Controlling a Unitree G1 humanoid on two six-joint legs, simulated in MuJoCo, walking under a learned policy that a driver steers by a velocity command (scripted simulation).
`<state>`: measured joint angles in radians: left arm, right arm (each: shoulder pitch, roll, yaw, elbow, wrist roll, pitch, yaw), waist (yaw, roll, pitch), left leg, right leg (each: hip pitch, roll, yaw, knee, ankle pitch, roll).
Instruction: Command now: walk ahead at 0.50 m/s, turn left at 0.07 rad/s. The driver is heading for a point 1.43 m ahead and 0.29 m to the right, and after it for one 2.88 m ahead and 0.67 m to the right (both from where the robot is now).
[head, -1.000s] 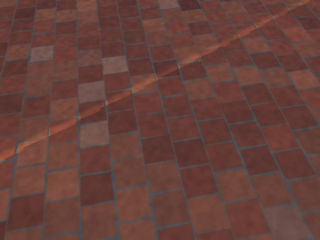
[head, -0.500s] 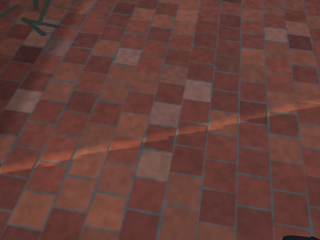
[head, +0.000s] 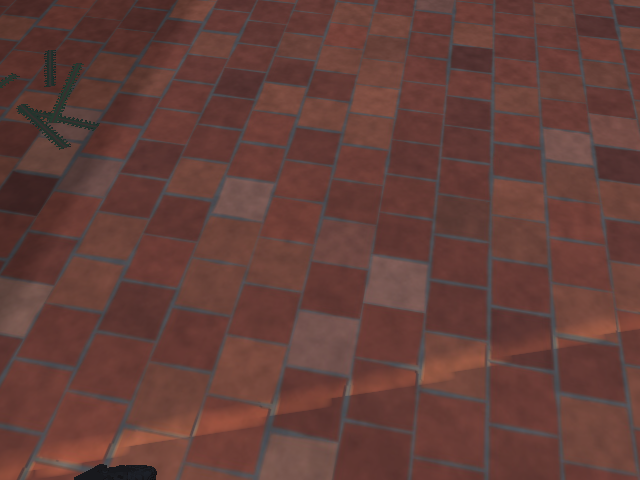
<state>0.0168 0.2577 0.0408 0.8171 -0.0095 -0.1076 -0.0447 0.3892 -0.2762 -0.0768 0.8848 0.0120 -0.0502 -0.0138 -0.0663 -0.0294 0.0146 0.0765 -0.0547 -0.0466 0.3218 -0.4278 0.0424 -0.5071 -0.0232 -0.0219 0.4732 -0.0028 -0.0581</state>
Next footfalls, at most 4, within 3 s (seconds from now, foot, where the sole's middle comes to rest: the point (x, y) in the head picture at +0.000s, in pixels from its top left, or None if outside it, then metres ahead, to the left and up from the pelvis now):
0.54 left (251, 479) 0.48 0.13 -0.76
1.08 right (356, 339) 0.78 -0.11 -0.76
1.62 left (253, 241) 1.09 0.13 -0.76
2.14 right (367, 181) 1.29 -0.20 -0.76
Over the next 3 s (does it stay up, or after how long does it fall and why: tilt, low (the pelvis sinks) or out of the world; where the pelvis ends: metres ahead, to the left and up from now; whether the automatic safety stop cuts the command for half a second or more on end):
stays up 1.58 -0.27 0.02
